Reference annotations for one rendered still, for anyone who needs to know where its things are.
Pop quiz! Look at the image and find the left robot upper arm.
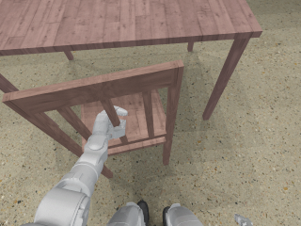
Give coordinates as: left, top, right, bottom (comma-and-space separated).
20, 187, 91, 226

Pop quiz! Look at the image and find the robot left hand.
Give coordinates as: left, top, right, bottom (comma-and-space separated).
92, 105, 128, 140

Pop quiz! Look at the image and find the table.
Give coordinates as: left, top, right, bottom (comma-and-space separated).
0, 0, 262, 126

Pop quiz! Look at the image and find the robot left forearm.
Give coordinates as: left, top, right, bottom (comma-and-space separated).
34, 133, 108, 223

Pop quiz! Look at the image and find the robot right hand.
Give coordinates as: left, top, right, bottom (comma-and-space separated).
234, 214, 253, 226

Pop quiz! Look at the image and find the chair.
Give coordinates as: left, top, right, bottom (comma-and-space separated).
2, 59, 184, 179

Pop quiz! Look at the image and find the right robot thigh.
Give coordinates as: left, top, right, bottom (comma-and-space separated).
166, 206, 203, 226

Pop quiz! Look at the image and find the robot left shin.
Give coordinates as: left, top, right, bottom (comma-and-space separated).
126, 202, 146, 226

